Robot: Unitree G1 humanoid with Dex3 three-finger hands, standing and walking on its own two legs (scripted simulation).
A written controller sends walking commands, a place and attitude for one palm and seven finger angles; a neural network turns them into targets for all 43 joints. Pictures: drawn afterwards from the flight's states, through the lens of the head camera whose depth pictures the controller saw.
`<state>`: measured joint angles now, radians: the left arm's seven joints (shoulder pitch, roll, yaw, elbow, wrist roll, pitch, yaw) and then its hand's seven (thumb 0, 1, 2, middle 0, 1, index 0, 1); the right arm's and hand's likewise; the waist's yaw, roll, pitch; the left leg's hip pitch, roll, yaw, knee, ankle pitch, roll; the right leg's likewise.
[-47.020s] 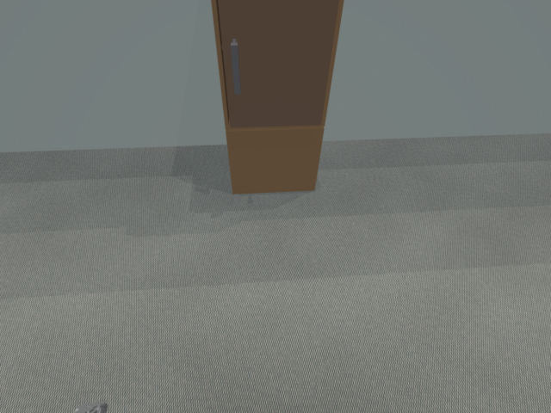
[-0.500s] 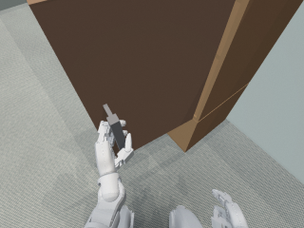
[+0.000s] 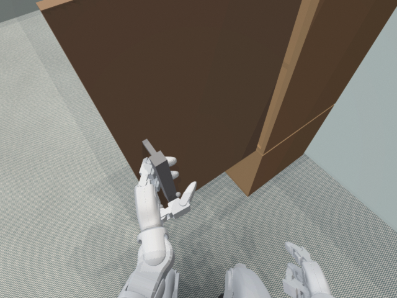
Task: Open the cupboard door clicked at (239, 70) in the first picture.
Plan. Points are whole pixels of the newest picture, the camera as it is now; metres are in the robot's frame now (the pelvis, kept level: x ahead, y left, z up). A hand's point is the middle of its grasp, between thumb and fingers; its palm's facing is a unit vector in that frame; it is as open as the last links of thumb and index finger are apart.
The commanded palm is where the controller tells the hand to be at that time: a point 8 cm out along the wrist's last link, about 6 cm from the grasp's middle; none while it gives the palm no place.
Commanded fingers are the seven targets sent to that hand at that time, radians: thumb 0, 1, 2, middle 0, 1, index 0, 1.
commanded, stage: open thumb and fingers to let go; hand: left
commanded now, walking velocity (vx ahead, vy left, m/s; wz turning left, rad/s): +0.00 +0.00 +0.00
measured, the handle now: (160, 173) +0.35 +0.09 +0.03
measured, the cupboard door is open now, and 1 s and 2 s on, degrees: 89 89 89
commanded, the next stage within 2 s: slide the hand sideways off the handle in 0.50 s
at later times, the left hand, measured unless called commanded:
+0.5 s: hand (175, 192) +0.32 +0.06 +0.02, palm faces +0.18 -0.98 -0.01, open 14.6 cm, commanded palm +0.28 +0.11 +0.03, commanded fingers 0.00 -0.50 0.30 -0.15 -0.30 -0.15 -0.30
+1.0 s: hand (168, 209) +0.28 +0.07 +0.03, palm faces -0.25 -0.97 +0.03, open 16.1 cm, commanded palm +0.26 +0.13 +0.03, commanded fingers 0.00 -0.50 0.30 -0.15 -0.30 -0.15 -0.30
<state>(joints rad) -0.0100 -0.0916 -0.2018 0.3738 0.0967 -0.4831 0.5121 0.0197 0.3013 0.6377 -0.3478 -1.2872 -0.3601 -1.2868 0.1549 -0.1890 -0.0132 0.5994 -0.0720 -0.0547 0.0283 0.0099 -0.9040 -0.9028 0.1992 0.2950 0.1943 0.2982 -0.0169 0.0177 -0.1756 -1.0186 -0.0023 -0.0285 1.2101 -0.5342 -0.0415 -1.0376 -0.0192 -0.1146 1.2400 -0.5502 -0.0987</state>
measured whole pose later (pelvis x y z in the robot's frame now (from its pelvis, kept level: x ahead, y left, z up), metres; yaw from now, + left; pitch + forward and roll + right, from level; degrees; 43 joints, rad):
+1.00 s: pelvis +0.00 +0.05 -0.01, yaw -2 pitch +19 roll -1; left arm 0.05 0.02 -0.26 0.23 0.00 -0.42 0.07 -0.01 -0.50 0.30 -0.15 -0.37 -0.20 -0.34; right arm 0.23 -0.22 0.00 0.45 -0.01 0.01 0.05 0.01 -0.90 -0.90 0.20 0.30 0.20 0.30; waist -0.03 0.02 -0.17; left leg -1.05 -0.01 0.02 1.27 -0.57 0.03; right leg -1.06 -0.03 -0.06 1.26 -0.54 -0.02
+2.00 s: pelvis +0.00 +0.03 -0.02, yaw -2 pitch +20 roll -1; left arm 0.46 0.20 -0.06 -0.17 -0.15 -0.40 -0.18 -0.01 -0.50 0.30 -0.15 -0.30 -0.15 -0.30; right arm 0.22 -0.22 -0.01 0.41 0.02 -0.04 -0.03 0.01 -0.90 -0.90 0.20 0.30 0.20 0.30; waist 0.00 0.03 -0.19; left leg -1.10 0.01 -0.02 1.37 -0.62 0.00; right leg -1.09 -0.01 -0.10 1.34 -0.59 -0.06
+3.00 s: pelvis +0.05 +0.05 +0.10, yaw -2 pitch -1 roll -1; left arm 0.54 0.35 0.25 -0.43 -0.05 -0.03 0.12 0.01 0.42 0.69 -0.19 -0.30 -0.19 -0.30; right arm 0.23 -0.22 0.06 0.56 0.02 -0.10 -0.08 0.01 -0.90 -0.90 0.20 0.30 0.20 0.30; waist 0.06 0.06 -0.04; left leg -0.19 -0.01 0.01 0.55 -0.34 0.03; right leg -0.19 0.00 -0.06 0.52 -0.31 -0.01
